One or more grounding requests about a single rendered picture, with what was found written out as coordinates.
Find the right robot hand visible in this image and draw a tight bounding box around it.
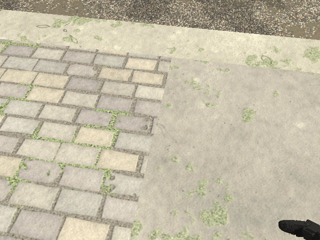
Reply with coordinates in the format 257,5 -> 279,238
278,219 -> 320,240

